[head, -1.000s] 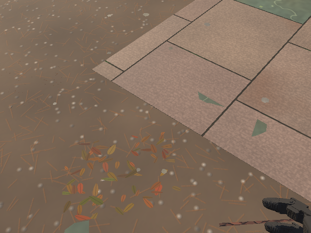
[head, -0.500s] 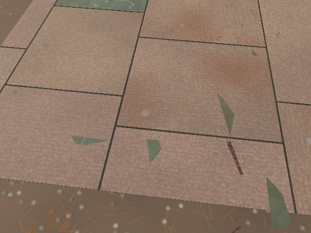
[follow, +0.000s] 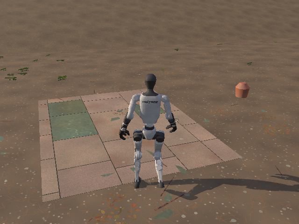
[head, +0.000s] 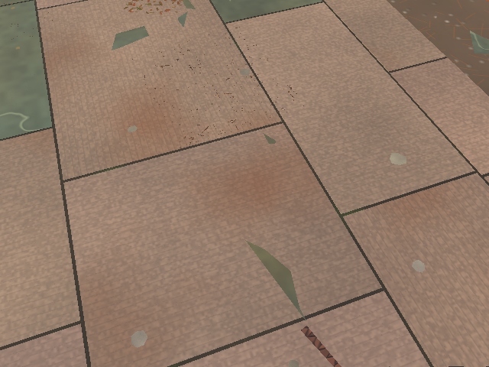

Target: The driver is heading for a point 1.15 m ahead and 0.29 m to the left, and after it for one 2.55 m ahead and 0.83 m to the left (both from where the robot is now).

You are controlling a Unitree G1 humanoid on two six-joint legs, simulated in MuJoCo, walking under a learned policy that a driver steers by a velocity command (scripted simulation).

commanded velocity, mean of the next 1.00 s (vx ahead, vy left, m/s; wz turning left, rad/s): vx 1.00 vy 0.00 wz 0.57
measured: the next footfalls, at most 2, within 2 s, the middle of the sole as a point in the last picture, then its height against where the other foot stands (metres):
right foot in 0.32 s outside the picture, level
left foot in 0.76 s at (197, 258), level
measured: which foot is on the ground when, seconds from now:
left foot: down 0.00-0.34, up 0.36-0.74, down 0.76-1.00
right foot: up 0.00-0.30, down 0.32-0.74, up 0.76-1.00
